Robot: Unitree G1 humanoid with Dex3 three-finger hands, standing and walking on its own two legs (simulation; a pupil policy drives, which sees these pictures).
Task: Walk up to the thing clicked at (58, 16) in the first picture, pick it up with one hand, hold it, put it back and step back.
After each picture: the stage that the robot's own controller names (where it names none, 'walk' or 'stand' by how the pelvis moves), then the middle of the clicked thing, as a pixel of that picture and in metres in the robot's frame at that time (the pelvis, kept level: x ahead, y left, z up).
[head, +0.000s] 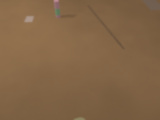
stand; (57, 9) +2.05 +0.33 -0.66
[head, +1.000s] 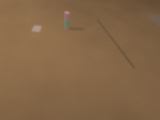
walk; (66, 20) +1.92 +0.14 -0.64
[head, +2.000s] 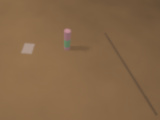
walk; (67, 40) +1.27 +0.07 -0.65
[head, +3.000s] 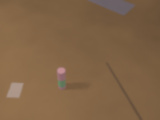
walk; (61, 79) +0.82 +0.14 -0.65
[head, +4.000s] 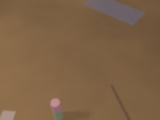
walk; (56, 110) +0.54 +0.19 -0.64
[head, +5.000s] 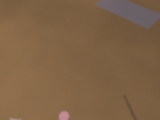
stand; out of the picture +0.43 +0.15 -0.64
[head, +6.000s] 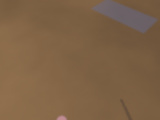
stand; out of the picture +0.42 +0.15 -0.66
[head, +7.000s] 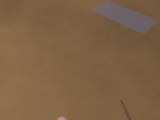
stand; out of the picture +0.42 +0.15 -0.66
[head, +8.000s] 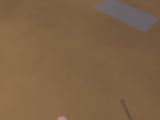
stand; out of the picture +0.40 +0.15 -0.66
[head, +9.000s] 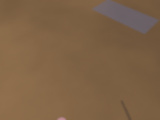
stand; out of the picture +0.41 +0.15 -0.66
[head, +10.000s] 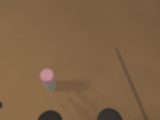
go down; (48, 81) +0.45 +0.16 -0.46
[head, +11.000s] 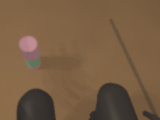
go down; (31, 55) +0.49 +0.19 -0.28
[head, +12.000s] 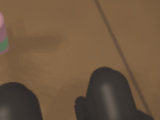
close in; out of the picture +0.49 +0.22 -0.20
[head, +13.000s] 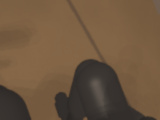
close; out of the picture +0.48 +0.25 -0.17
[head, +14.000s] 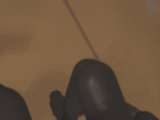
lift; out of the picture +0.45 +0.25 -0.17
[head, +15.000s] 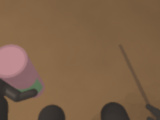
lift; (25, 77) +0.33 +0.18 +0.03
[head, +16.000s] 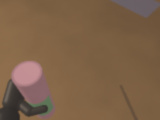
hold; (38, 95) +0.29 +0.15 +0.04
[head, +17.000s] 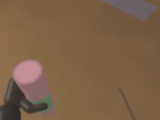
hold; (38, 93) +0.30 +0.15 +0.04
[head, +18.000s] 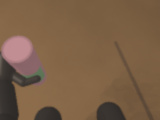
crouch; (29, 66) +0.39 +0.16 -0.03
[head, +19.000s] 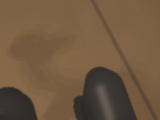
lower; out of the picture +0.48 +0.23 -0.10
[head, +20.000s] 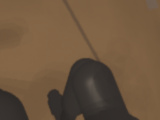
lower; out of the picture +0.46 +0.26 -0.17
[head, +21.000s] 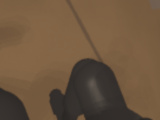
lower; out of the picture +0.46 +0.27 -0.17
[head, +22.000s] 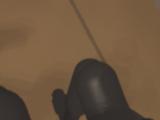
lower; out of the picture +0.45 +0.26 -0.17
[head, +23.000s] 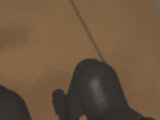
lower; out of the picture +0.45 +0.26 -0.17
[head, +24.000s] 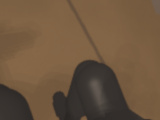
open; out of the picture +0.46 +0.24 -0.18
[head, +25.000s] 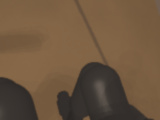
stand; out of the picture +0.45 +0.23 -0.19
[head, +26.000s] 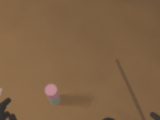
stand; (53, 95) +0.42 +0.15 -0.50
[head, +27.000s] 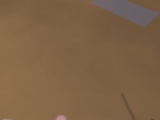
stand; out of the picture +0.40 +0.14 -0.60
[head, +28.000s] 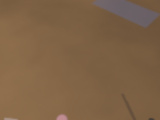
stand; out of the picture +0.40 +0.14 -0.60
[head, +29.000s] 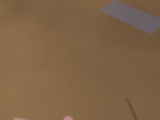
stand; out of the picture +0.42 +0.13 -0.65
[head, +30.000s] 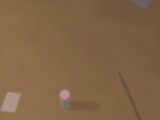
walk; (65, 100) +0.48 +0.09 -0.64
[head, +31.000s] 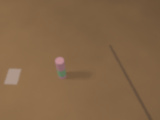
walk; (61, 68) +0.73 +0.18 -0.62
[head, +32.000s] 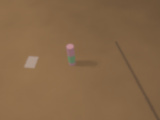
stand; (71, 55) +1.03 +0.16 -0.63
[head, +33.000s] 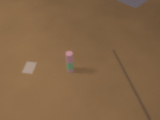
stand; (69, 62) +1.02 +0.14 -0.65
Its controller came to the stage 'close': yes
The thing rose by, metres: 0.69
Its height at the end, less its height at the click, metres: +0.00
